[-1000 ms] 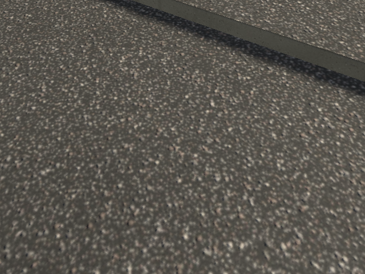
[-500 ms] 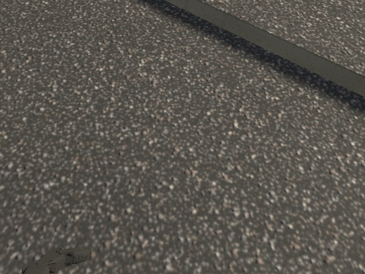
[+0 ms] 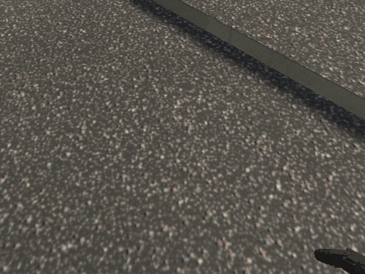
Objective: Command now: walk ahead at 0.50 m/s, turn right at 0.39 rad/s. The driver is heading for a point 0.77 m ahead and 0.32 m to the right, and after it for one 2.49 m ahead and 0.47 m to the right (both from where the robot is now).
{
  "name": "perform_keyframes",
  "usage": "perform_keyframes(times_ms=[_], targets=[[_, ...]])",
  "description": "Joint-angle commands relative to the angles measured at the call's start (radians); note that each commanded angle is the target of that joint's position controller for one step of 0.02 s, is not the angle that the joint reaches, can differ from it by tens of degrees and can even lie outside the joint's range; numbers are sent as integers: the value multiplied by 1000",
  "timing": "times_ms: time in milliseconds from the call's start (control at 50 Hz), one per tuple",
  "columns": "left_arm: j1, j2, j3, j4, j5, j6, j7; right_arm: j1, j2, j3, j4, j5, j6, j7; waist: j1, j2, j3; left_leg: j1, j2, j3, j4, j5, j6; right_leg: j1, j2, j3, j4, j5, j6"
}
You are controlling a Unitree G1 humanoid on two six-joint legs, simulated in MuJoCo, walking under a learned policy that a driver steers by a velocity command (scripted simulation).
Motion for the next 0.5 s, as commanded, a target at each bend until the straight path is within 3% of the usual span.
perform_keyframes(times_ms=[20, 40, 60, 80, 100, 120, 140, 160, 180, 220, 300, 400, 460, 500], targets=[[-10, 187, 49, -51, 0, 7, 12, -11, -125, -43, -67, 8, -28, 5, -73, -127, 0, 151, -29, 15, -55, -69, 26, -65, -273, 218, 8, 219, -137], [-18, 174, 45, -53, 4, 11, 12, 72, -148, -57, -45, 6, -31, 1, -122, -127, -40, 273, -38, 34, -87, -99, 51, -82, -244, 205, 95, 287, -115], [-18, 128, 29, -62, 15, 10, 9, 203, -194, -77, -21, -5, -34, -8, -187, -101, -145, 488, 18, 0, -70, -110, 94, -152, -179, 166, 292, 285, -80], [28, 44, 1, -93, 43, 4, 7, 353, -270, -95, -11, -19, -27, -16, -215, 80, -328, 801, 238, -230, -23, -144, 168, -364, -78, 80, 627, 0, -30], [107, 16, -9, -124, -1, -10, 6, 384, -292, -101, 14, -22, -14, -7, -172, 366, -408, 958, 377, -663, -192, -437, 285, -658, -4, 51, 892, -312, 4], [53, 130, 18, -107, -25, -9, 10, 342, -192, -76, 2, -16, -13, -5, -196, 193, -287, 868, 341, -618, -243, -577, 254, -743, -69, 108, 998, -249, 7], [-40, 161, 29, -127, -24, -5, 10, 288, -146, -61, -2, -13, -11, -9, -198, 113, -175, 757, 308, -453, -245, -506, 221, -762, -103, 80, 1006, -159, 8], [-73, 147, 30, -133, -11, 2, 10, 233, -122, -52, 0, -19, -12, -7, -172, 48, -110, 641, 264, -336, -265, -364, 212, -725, -138, 70, 978, -88, 16], [-86, 132, 34, -142, -1, 8, 7, 193, -100, -47, 9, -22, -14, -7, -145, 63, -70, 564, 233, -253, -289, -276, 211, -695, -166, 77, 926, -40, 21], [-76, 95, 32, -144, -7, 27, -1, 160, -91, -49, 22, -23, -22, -11, -117, 86, -37, 478, 197, -126, -340, -175, 207, -629, -187, 59, 884, 2, 31], [-148, 60, 23, -190, 5, 46, -7, 170, -135, -68, 57, -18, -31, -18, -114, 29, 5, 470, 212, 11, -390, -38, 236, -679, -198, 52, 738, 105, 54], [-287, 42, 9, -236, 6, 34, -39, 194, -181, -83, 86, -9, -13, -28, -160, 8, 38, 504, 193, 176, -397, 0, 204, -624, -177, -25, 465, 303, 34], [-356, 55, 11, -274, 4, 37, -52, 228, -206, -93, 109, 9, 2, -27, -174, 7, 61, 583, 217, 217, -370, 28, 182, -622, -165, -56, 382, 266, 1], [-359, 76, 22, -291, 8, 40, -57, 229, -229, -101, 116, 19, 15, -28, -153, 20, 48, 634, 227, 248, -292, 219, 164, -578, -130, -95, 352, 179, -34]])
